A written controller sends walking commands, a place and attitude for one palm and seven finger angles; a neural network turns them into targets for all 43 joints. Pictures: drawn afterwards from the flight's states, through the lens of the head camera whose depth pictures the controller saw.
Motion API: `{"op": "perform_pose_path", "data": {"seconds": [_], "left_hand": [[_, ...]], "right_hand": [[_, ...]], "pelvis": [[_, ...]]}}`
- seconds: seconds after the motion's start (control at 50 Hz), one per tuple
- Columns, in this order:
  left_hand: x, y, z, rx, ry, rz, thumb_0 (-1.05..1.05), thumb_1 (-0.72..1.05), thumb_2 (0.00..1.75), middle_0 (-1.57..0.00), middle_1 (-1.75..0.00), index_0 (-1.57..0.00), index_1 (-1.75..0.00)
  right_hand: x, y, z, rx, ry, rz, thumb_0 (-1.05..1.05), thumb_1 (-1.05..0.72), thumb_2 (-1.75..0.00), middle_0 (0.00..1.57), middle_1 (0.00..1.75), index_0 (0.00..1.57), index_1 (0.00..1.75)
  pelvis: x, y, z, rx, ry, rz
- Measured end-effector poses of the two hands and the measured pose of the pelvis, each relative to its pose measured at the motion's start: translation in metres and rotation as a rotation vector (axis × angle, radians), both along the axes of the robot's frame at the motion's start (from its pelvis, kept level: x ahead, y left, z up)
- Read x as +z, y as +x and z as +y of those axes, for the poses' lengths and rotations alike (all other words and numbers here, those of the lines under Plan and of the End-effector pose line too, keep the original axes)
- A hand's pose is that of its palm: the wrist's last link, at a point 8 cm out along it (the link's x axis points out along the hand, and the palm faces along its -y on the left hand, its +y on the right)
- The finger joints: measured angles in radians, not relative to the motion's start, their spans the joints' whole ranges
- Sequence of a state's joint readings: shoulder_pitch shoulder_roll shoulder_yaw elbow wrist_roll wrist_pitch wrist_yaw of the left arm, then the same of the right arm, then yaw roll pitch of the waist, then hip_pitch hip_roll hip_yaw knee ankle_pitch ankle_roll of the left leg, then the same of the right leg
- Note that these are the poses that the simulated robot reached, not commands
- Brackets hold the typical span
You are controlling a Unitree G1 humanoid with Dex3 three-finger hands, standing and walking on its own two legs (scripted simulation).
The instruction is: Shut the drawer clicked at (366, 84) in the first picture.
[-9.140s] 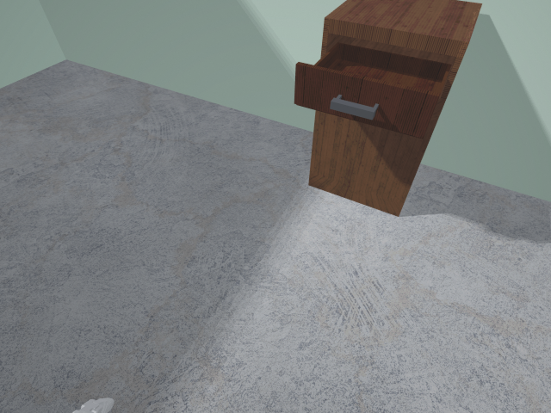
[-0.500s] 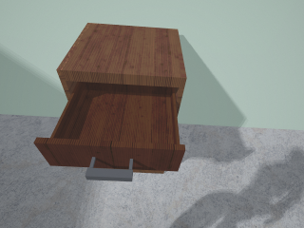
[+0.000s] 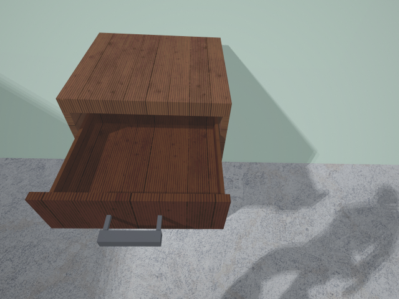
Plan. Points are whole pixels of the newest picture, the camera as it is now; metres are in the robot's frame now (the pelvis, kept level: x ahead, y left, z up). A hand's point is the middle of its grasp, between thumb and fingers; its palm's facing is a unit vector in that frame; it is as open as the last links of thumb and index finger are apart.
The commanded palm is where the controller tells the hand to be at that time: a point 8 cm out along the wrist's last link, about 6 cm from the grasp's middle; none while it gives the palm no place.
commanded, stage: come to a stop and stand still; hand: left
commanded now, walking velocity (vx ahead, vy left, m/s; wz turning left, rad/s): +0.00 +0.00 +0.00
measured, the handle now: (132, 228) +0.28 +0.17 -0.06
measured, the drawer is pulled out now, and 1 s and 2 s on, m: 0.29 0.26 0.25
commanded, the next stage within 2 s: look again from close up in 0.02 s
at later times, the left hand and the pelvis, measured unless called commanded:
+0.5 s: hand out of the picture -0.01 +0.14 -0.18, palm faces +0.02 -0.99 -0.15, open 7.4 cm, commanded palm none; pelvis +0.00 -0.01 +0.00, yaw -1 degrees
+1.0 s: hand out of the picture +0.14 +0.14 -0.06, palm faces +0.22 -0.98 -0.01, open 6.9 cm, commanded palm +0.08 +0.18 -0.05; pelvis -0.02 -0.02 -0.04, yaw +2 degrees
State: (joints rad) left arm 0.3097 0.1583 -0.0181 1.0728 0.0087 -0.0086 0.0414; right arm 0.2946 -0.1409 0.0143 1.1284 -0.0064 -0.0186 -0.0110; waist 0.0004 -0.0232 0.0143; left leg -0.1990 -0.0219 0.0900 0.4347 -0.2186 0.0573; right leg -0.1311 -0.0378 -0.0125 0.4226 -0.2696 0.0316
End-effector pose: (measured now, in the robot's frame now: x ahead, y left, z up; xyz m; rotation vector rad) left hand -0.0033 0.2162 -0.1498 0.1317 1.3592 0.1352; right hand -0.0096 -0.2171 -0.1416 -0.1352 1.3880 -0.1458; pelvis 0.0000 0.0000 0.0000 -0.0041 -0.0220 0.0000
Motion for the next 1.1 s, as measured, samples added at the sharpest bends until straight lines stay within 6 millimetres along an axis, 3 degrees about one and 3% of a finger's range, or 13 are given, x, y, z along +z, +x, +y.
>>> {"op": "perform_pose_path", "data": {"seconds": [0.52,0.72,0.74,0.82,0.88,0.94,1.02,1.1], "left_hand": [[0.0,-0.016,-0.023,0.007,-0.023,0.047,0.01,0.91,0.9,-0.2,-0.3,-0.2,-0.3],[0.001,-0.016,-0.022,0.002,-0.009,0.047,0.01,0.91,0.9,-0.2,-0.3,-0.2,-0.3],[0.006,-0.007,-0.02,0.041,-0.007,0.003,0.01,0.91,0.9,-0.2,-0.3,-0.2,-0.3],[0.067,0.063,0.012,0.092,0.148,-0.458,0.05,0.97,0.9,-0.22,-0.32,-0.22,-0.32],[0.119,0.12,0.007,0.064,0.154,-0.801,0.05,0.97,0.9,-0.25,-0.36,-0.24,-0.35],[0.114,0.122,-0.003,0.094,0.107,-0.876,0.03,0.95,0.9,-0.28,-0.4,-0.22,-0.37],[0.099,0.103,-0.04,0.092,-0.068,-1.028,0.02,0.93,0.9,-0.35,-0.47,-0.28,-0.44],[0.11,0.093,-0.059,0.046,-0.091,-1.244,0.02,0.91,0.9,-0.43,-0.56,-0.38,-0.54]], "right_hand": [[-0.001,-0.001,-0.011,-0.011,0.005,0.007,0.01,-0.91,-0.89,0.2,0.3,0.2,0.3],[-0.003,-0.005,-0.011,-0.009,0.013,0.018,0.01,-0.91,-0.89,0.2,0.3,0.2,0.3],[-0.002,-0.002,-0.013,-0.009,0.004,-0.007,0.01,-0.91,-0.89,0.2,0.3,0.2,0.3],[0.007,0.028,-0.031,0.015,-0.05,-0.267,0.02,-0.92,-0.89,0.2,0.3,0.2,0.3],[0.012,0.066,-0.045,0.054,-0.072,-0.462,0.02,-0.92,-0.89,0.2,0.3,0.2,0.3],[0.023,0.108,-0.055,0.081,-0.089,-0.641,0.02,-0.91,-0.89,0.2,0.3,0.2,0.3],[0.041,0.158,-0.061,0.176,-0.119,-0.801,0.02,-0.91,-0.89,0.2,0.3,0.2,0.3],[0.047,0.2,-0.055,0.285,-0.12,-0.908,0.01,-0.91,-0.89,0.2,0.3,0.2,0.3]], "pelvis": [[0.001,0.002,-0.013,-0.01,0.003,0.002],[0.001,0.001,-0.014,-0.008,-0.003,0.008],[0.0,0.0,-0.014,-0.002,-0.005,0.007],[-0.006,-0.003,-0.016,0.018,0.012,0.011],[-0.012,-0.008,-0.015,0.047,0.005,0.025],[-0.023,-0.016,-0.017,0.042,0.003,0.079],[-0.044,-0.024,-0.028,0.036,0.004,0.148],[-0.065,-0.03,-0.039,0.053,-0.01,0.185]]}}
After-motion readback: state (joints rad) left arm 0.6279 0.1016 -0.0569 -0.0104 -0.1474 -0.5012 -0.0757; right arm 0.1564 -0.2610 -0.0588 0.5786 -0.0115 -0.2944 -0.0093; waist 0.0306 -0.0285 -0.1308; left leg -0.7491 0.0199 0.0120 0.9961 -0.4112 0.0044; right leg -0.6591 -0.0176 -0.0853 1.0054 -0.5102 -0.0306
